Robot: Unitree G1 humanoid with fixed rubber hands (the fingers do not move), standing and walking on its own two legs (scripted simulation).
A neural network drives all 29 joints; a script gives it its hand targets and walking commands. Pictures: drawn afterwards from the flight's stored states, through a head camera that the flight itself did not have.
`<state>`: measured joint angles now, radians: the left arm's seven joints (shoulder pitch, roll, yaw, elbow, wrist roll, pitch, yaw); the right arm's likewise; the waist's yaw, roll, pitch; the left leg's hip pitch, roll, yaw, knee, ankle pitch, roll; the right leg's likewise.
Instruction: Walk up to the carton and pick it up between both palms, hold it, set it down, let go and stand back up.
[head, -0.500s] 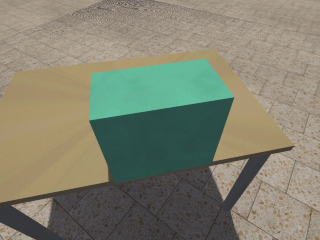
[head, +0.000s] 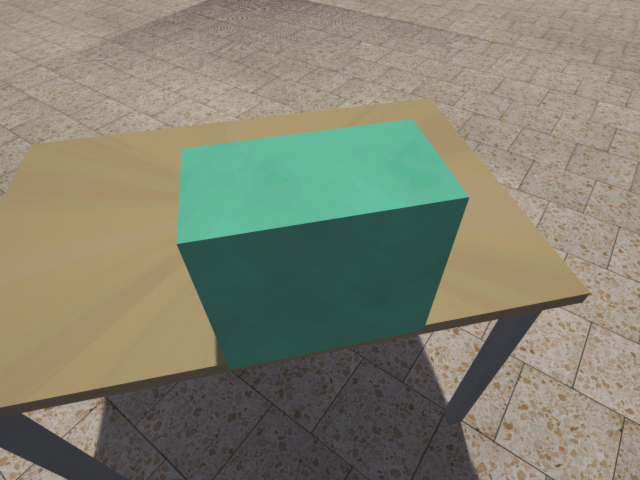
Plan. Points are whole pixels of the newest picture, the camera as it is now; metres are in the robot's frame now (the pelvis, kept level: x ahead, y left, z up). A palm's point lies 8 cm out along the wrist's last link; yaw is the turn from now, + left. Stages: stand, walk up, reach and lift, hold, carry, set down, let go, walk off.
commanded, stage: walk up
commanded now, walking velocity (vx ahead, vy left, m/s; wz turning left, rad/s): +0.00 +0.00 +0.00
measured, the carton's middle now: (317, 250) +0.42 +0.04 +0.07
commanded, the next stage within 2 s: none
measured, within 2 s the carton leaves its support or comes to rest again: neither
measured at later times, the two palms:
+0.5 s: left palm out of the picture -0.02 +0.23 -0.15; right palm out of the picture +0.02 -0.26 -0.12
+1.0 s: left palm out of the picture -0.01 +0.12 -0.14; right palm out of the picture +0.02 -0.29 -0.15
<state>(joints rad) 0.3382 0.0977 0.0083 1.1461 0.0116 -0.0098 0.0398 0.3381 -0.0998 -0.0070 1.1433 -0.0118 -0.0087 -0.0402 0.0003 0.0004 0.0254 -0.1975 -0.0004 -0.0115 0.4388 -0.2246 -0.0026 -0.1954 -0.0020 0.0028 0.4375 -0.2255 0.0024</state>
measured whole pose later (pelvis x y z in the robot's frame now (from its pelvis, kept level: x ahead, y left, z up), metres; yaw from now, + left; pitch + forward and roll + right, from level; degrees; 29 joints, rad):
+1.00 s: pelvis +0.02 -0.08 +0.00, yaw +8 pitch +0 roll +0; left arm 0.31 0.12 0.00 1.06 0.01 -0.02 0.04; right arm 0.33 -0.12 -0.02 1.12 -0.01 0.01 -0.04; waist 0.00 0.01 0.02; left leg -0.15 0.00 0.01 0.42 -0.26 0.01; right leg -0.18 0.03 -0.04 0.42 -0.23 -0.04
